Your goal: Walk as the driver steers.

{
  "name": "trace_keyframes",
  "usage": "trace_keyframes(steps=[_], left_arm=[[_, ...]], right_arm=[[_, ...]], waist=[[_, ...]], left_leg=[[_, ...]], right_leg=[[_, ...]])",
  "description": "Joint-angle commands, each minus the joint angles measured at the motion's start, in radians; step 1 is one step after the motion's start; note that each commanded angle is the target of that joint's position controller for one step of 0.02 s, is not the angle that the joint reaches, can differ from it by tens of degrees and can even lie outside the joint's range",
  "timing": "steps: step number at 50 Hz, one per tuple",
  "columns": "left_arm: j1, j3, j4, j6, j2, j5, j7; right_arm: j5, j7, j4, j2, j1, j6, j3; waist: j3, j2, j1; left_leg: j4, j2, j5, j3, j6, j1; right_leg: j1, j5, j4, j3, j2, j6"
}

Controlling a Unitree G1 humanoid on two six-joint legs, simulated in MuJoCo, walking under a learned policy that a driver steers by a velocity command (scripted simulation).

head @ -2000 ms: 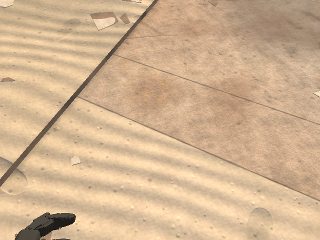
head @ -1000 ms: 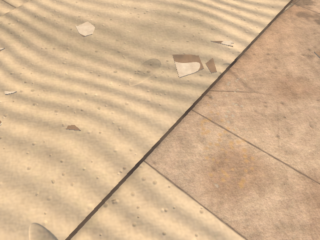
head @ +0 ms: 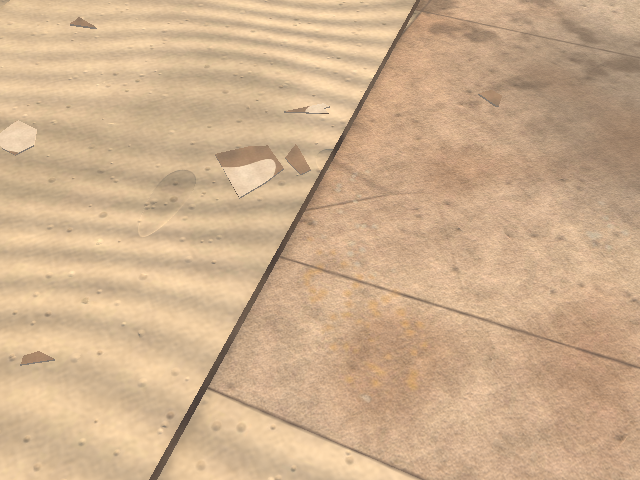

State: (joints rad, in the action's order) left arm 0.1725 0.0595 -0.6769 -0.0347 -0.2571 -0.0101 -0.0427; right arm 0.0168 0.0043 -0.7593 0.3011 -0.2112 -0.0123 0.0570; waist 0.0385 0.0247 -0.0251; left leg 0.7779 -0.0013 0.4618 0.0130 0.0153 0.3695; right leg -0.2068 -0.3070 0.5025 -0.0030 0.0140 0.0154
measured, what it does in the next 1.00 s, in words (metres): walks ahead: left foot, then right foot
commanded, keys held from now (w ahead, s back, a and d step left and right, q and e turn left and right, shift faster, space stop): w+q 0.36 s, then w+e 0.64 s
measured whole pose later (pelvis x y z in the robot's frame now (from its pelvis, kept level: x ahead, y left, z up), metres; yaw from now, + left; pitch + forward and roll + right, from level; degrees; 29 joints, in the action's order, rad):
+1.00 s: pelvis +0.42 +0.11 +0.01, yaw +1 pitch +2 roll -1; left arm 0.33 0.06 -0.75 0.05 -0.29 0.03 0.00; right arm -0.01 0.00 -0.64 0.29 -0.10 0.10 0.01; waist 0.05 0.03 0.07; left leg 0.70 0.09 0.08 0.12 0.07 0.65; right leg -0.14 -0.21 0.34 0.13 -0.12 -0.07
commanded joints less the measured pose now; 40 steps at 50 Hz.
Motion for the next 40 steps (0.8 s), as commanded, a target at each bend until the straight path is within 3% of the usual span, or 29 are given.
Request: trace_keyframes(steps=[1,3,5,7,8,9,10,11,12,13,14,16,19,21,24,28,30,31,32,33,34,35,36,37,38,39,40], left_arm=[[0.039,0.059,0.040,0.035,-0.196,0.015,-0.005],[0.007,0.060,0.035,0.046,-0.202,0.027,0.001],[-0.032,0.061,0.039,0.051,-0.210,0.031,0.016],[-0.055,0.058,0.033,0.053,-0.197,0.037,0.028],[-0.039,0.046,0.028,0.057,-0.157,0.029,0.032],[-0.064,0.025,0.051,0.066,-0.093,0.004,0.039],[-0.139,0.013,0.140,0.090,-0.064,0.010,0.035],[-0.157,0.027,0.139,0.116,-0.136,0.049,0.039],[-0.142,0.035,0.124,0.132,-0.168,0.059,0.048],[-0.113,0.039,0.096,0.141,-0.173,0.037,0.048],[-0.109,0.043,0.083,0.148,-0.175,0.011,0.046],[-0.107,0.044,0.073,0.148,-0.157,-0.001,0.055],[-0.137,0.029,0.069,0.141,-0.113,0.004,0.060],[-0.185,0.014,0.070,0.140,-0.085,0.012,0.069],[-0.271,0.002,0.088,0.142,-0.071,0.029,0.088],[-0.323,-0.003,0.108,0.151,-0.083,0.036,0.111],[-0.285,0.004,0.103,0.153,-0.103,0.033,0.119],[-0.235,0.013,0.090,0.150,-0.123,0.031,0.116],[-0.138,0.029,0.066,0.145,-0.154,0.030,0.111],[0.010,0.045,0.031,0.139,-0.183,0.031,0.101],[0.181,0.057,0.006,0.128,-0.231,0.026,0.088],[0.230,0.071,-0.006,0.133,-0.300,0.029,0.094],[0.237,0.053,-0.020,0.129,-0.195,0.043,0.087],[0.168,0.047,-0.007,0.124,-0.186,0.035,0.075],[0.114,0.042,0.007,0.121,-0.176,0.025,0.071],[0.074,0.036,0.017,0.121,-0.164,0.018,0.069],[0.051,0.030,0.028,0.123,-0.153,0.006,0.065]], right_arm=[[0.008,0.007,0.115,0.081,0.084,-0.006,0.025],[0.012,0.021,0.127,0.069,0.100,-0.006,0.018],[0.013,0.032,0.113,0.076,0.049,0.002,0.021],[0.012,0.035,0.052,0.077,-0.088,0.009,0.031],[0.013,0.030,0.013,0.101,-0.180,0.012,0.046],[0.018,0.017,0.002,0.182,-0.284,0.019,0.071],[-0.001,0.026,0.052,0.306,-0.280,0.047,0.083],[-0.015,0.030,0.067,0.235,-0.239,0.071,0.065],[-0.014,0.026,0.074,0.176,-0.191,0.084,0.045],[-0.008,0.020,0.084,0.153,-0.156,0.087,0.037],[-0.006,0.011,0.090,0.149,-0.126,0.084,0.032],[-0.012,-0.005,0.097,0.149,-0.138,0.079,0.028],[-0.007,-0.024,0.081,0.144,-0.171,0.077,0.027],[-0.008,-0.030,0.065,0.139,-0.191,0.077,0.025],[-0.009,-0.030,0.034,0.139,-0.237,0.080,0.022],[-0.008,-0.023,-0.003,0.145,-0.261,0.076,0.023],[-0.009,-0.026,-0.009,0.159,-0.246,0.071,0.027],[-0.013,-0.031,-0.009,0.171,-0.241,0.067,0.030],[-0.020,-0.035,-0.006,0.179,-0.232,0.058,0.031],[-0.023,-0.040,0.004,0.184,-0.203,0.050,0.029],[-0.045,-0.045,0.032,0.161,-0.198,0.054,0.017],[-0.048,-0.026,0.050,0.032,-0.329,0.073,-0.020],[-0.018,-0.012,0.053,0.125,-0.235,0.105,-0.009],[0.021,0.000,0.100,0.158,-0.110,0.130,0.001],[0.015,0.000,0.115,0.148,-0.052,0.148,-0.006],[-0.008,-0.003,0.119,0.139,-0.030,0.154,-0.002],[-0.021,-0.003,0.120,0.137,-0.046,0.149,0.002]], waist=[[-0.034,-0.187,0.064],[0.005,-0.196,0.061],[-0.003,-0.188,0.030],[-0.033,-0.145,-0.036],[-0.053,-0.073,-0.063],[-0.058,0.163,-0.100],[-0.057,0.330,-0.087],[-0.023,0.183,-0.087],[0.036,0.136,-0.052],[0.055,0.068,-0.028],[0.057,0.049,-0.014],[0.027,0.066,-0.008],[0.013,0.051,-0.012],[0.022,0.073,-0.039],[0.061,0.079,-0.080],[0.095,0.065,-0.086],[0.049,0.078,-0.052],[-0.006,0.096,-0.025],[-0.082,0.105,0.025],[-0.169,0.088,0.109],[-0.296,-0.002,0.169],[-0.421,-0.280,0.075],[-0.410,-0.179,0.143],[-0.228,-0.142,0.139],[-0.145,-0.027,0.108],[-0.076,0.020,0.068],[-0.061,0.001,0.031]], left_leg=[[0.163,0.062,0.091,0.005,-0.005,0.205],[0.079,0.073,0.037,-0.014,-0.025,0.171],[-0.048,0.044,-0.020,-0.068,-0.048,0.016],[-0.200,-0.022,-0.154,-0.147,-0.063,-0.212],[-0.240,-0.050,-0.143,-0.137,-0.080,-0.342],[-0.373,0.121,-0.068,0.161,-0.153,-0.469],[-0.588,0.354,0.140,0.772,-0.367,-0.501],[-0.640,0.403,0.239,0.811,-0.405,-0.471],[-0.625,0.369,0.212,0.710,-0.363,-0.429],[-0.601,0.316,0.116,0.596,-0.316,-0.396],[-0.593,0.273,-0.018,0.503,-0.280,-0.368],[-0.606,0.208,-0.210,0.381,-0.250,-0.347],[-0.603,0.167,-0.394,0.262,-0.231,-0.349],[-0.610,0.142,-0.439,0.188,-0.205,-0.319],[-0.639,0.160,-0.417,0.155,-0.197,-0.300],[-0.615,0.218,-0.535,0.125,-0.195,-0.420],[-0.531,0.225,-0.837,0.086,-0.177,-0.487],[-0.455,0.222,-1.059,0.069,-0.166,-0.520],[-0.324,0.210,-1.262,0.045,-0.154,-0.540],[-0.129,0.183,-1.333,0.005,-0.125,-0.466],[0.158,0.157,-1.046,-0.002,-0.096,-0.217],[0.561,-0.070,-0.058,0.025,-0.003,0.221],[0.660,-0.060,0.053,0.143,-0.013,0.339],[0.631,-0.001,-0.029,0.144,-0.026,0.410],[0.556,0.040,-0.091,0.127,-0.035,0.379],[0.474,0.062,-0.122,0.113,-0.027,0.343],[0.432,0.083,-0.142,0.114,-0.021,0.282]], right_leg=[[0.118,0.082,-0.228,0.281,0.332,-0.238],[0.080,-0.113,-0.276,0.239,0.299,-0.206],[0.005,-0.123,-0.272,0.152,0.258,-0.177],[-0.102,-0.149,-0.159,0.051,0.214,-0.143],[-0.179,-0.160,-0.012,-0.011,0.171,-0.110],[-0.363,-0.192,0.372,-0.123,0.088,-0.026],[-0.667,-0.334,0.617,-0.013,-0.072,0.012],[-0.727,-0.293,0.717,0.099,-0.001,-0.010],[-0.730,-0.182,0.695,0.106,0.039,-0.036],[-0.696,-0.089,0.653,0.097,0.066,-0.040],[-0.654,-0.008,0.578,0.091,0.078,-0.033],[-0.568,0.120,0.491,0.065,0.057,-0.007],[-0.532,0.259,0.316,0.039,0.027,0.030],[-0.471,0.365,0.187,0.012,0.017,0.040],[-0.423,0.448,0.081,-0.014,0.016,0.025],[-0.459,0.390,-0.001,-0.031,0.008,-0.043],[-0.401,0.319,-0.015,-0.052,-0.025,-0.087],[-0.332,0.275,-0.001,-0.073,-0.058,-0.109],[-0.221,0.240,0.008,-0.096,-0.098,-0.137],[-0.008,0.292,-0.022,-0.093,-0.105,-0.170],[0.331,0.294,0.022,0.131,0.049,-0.232],[0.685,0.103,-0.038,0.708,0.320,-0.445],[0.674,-0.051,-0.173,0.815,0.310,-0.424],[0.527,-0.048,-0.213,0.663,0.281,-0.370],[0.366,0.033,-0.239,0.567,0.240,-0.341],[0.234,0.143,-0.261,0.501,0.201,-0.329],[0.144,0.212,-0.289,0.450,0.169,-0.326]])
Velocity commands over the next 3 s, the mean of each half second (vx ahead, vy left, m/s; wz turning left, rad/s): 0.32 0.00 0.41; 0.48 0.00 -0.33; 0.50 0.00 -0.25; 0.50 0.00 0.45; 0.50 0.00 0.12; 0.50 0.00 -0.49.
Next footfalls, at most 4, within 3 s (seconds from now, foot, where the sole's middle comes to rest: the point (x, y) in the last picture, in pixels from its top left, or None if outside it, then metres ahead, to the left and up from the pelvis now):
0.18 left None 0.04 0.13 -0.77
0.68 right None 0.43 0.02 -0.77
1.06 left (196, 386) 0.67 0.29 -0.73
1.42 right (339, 390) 0.67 -0.02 -0.77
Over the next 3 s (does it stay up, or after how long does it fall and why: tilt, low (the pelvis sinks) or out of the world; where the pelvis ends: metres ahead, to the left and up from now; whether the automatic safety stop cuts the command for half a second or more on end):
stays up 1.52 0.22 0.04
